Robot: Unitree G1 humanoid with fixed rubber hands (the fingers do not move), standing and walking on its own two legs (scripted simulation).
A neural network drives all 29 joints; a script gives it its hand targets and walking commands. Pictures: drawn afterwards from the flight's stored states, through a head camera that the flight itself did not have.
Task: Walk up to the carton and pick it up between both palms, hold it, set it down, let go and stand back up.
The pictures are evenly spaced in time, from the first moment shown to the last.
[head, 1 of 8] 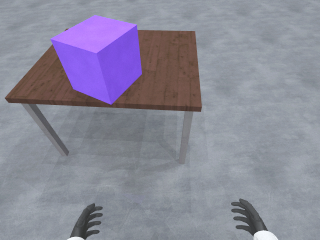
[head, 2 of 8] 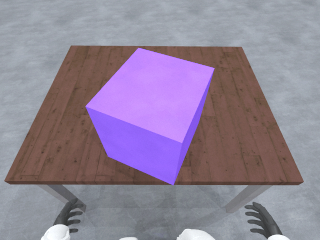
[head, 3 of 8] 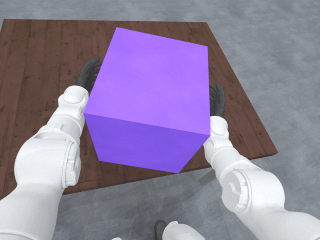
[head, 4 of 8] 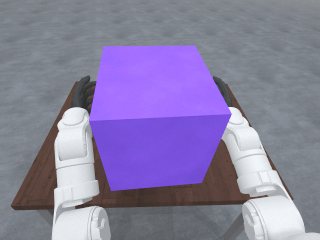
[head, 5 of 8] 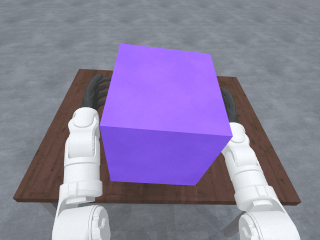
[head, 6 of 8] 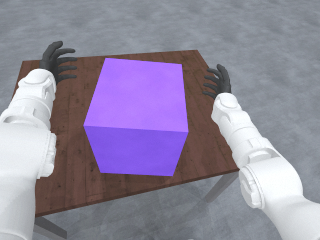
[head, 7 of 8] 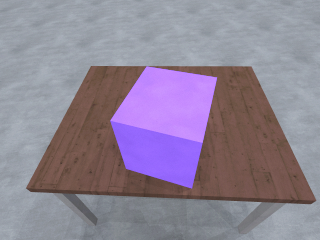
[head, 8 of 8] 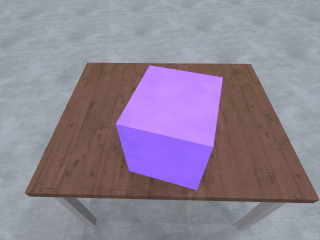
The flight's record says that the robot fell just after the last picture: no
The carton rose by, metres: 0.19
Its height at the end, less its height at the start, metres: +0.00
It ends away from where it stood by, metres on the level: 0.03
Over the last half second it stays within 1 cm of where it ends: yes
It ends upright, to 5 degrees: yes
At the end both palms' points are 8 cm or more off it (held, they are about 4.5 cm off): yes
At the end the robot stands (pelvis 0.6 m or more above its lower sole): yes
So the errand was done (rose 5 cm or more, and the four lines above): yes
